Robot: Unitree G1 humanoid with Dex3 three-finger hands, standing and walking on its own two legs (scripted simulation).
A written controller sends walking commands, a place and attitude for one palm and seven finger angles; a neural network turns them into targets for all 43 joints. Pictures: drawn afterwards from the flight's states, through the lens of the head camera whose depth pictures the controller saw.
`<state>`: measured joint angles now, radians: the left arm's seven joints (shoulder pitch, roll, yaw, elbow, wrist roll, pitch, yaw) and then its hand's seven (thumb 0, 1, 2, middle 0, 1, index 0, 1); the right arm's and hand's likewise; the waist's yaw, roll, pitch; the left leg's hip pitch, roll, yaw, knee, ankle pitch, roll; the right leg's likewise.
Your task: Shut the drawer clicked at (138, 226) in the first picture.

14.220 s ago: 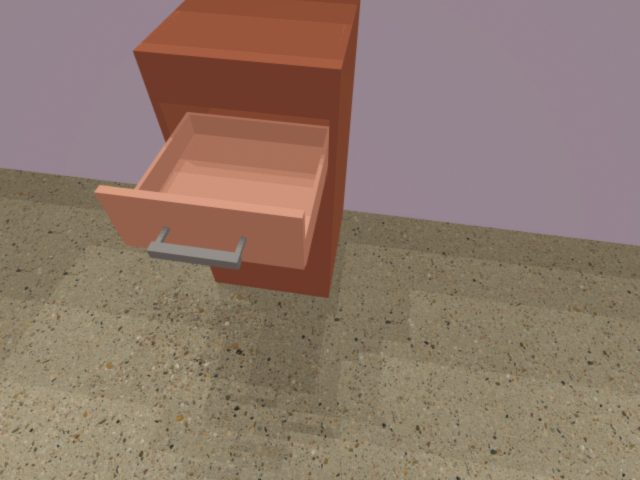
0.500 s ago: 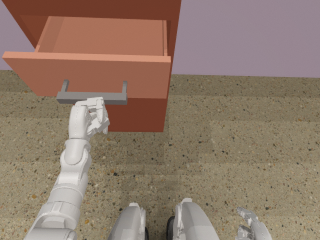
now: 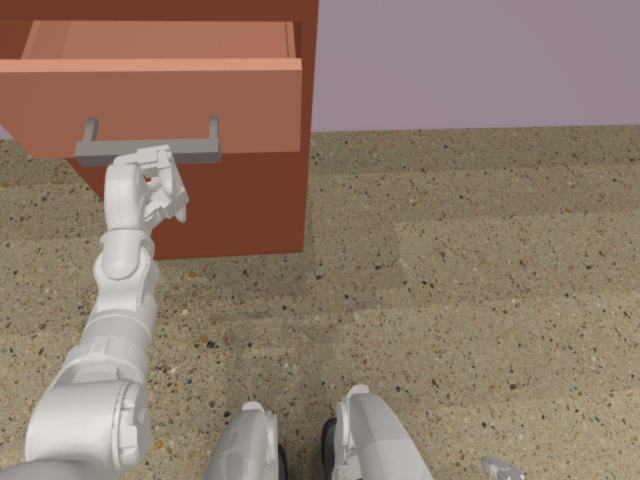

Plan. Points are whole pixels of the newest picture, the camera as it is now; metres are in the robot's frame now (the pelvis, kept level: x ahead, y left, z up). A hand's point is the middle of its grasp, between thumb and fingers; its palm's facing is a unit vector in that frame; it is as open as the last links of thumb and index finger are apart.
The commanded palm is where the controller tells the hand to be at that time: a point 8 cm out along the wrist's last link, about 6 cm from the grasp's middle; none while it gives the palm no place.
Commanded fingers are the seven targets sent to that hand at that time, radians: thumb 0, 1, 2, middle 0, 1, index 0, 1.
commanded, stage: push the drawer shut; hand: left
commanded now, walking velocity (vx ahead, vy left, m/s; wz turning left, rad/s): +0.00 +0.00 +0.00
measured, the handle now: (152, 138) +0.54 +0.19 +0.02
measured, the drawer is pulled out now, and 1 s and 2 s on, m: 0.08 0.00 0.00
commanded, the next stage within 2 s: pull the fist back off the drawer in 1.20 s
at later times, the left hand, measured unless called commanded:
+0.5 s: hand (180, 155) +0.52 +0.16 +0.02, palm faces +0.05 -1.00 -0.04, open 3.2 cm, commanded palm +0.51 +0.20 +0.03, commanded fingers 0.00 0.90 0.90 -1.40 -1.60 -1.40 -1.60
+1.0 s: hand (172, 138) +0.55 +0.17 +0.01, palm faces +0.05 -1.00 -0.03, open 2.9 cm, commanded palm +0.57 +0.19 +0.03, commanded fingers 0.00 0.90 0.90 -1.40 -1.60 -1.40 -1.60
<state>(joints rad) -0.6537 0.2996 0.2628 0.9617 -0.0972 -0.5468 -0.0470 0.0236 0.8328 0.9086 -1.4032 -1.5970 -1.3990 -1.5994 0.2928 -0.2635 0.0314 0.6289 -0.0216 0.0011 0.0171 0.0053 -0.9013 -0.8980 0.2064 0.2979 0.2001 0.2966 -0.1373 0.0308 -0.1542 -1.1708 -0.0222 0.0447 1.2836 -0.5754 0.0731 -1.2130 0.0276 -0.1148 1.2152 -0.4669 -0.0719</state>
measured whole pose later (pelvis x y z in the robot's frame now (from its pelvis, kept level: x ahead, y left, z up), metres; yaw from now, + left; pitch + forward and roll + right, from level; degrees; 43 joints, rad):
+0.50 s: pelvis -0.01 +0.00 -0.01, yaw -1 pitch +29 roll -3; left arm -0.91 0.43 0.35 1.20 -0.05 -0.55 -0.08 0.03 0.79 0.90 -1.40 -1.60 -1.40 -1.60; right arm 0.31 -0.27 0.06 0.62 -0.04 0.04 0.03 0.00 -0.90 -0.90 0.21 0.30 0.20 0.30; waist -0.20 0.04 -0.14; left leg -1.26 -0.01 0.03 1.33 -0.58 0.07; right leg -1.29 0.04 -0.14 1.24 -0.46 -0.07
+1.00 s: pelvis -0.02 +0.01 -0.03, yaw -1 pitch +32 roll -6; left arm -1.10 0.57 0.38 1.31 0.02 -0.49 -0.10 -0.05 0.60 0.92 -1.40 -1.60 -1.42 -1.60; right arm 0.36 -0.27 0.09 0.63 -0.06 0.04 0.03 0.00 -0.90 -0.90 0.21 0.30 0.20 0.30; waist -0.26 0.04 -0.13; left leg -1.38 -0.01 -0.01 1.40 -0.57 0.08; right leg -1.38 0.04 -0.18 1.26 -0.44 -0.07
